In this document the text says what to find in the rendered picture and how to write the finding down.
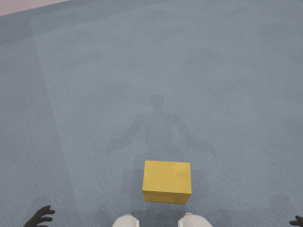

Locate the robot thigh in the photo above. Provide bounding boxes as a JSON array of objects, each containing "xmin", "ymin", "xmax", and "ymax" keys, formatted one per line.
[
  {"xmin": 178, "ymin": 215, "xmax": 213, "ymax": 227},
  {"xmin": 112, "ymin": 215, "xmax": 140, "ymax": 227}
]

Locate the left robot hand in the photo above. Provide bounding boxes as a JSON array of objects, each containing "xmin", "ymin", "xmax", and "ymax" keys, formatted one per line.
[{"xmin": 24, "ymin": 205, "xmax": 55, "ymax": 227}]

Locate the carton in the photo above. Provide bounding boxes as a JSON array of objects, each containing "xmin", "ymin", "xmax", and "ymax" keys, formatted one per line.
[{"xmin": 142, "ymin": 160, "xmax": 192, "ymax": 204}]

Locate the robot right thigh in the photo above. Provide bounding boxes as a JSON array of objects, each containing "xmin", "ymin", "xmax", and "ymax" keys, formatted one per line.
[{"xmin": 178, "ymin": 215, "xmax": 213, "ymax": 227}]

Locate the right robot hand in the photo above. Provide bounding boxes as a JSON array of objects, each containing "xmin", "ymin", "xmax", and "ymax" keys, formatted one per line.
[{"xmin": 289, "ymin": 216, "xmax": 303, "ymax": 227}]

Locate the robot left thigh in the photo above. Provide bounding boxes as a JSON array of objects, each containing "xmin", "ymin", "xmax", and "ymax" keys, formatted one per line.
[{"xmin": 112, "ymin": 215, "xmax": 140, "ymax": 227}]

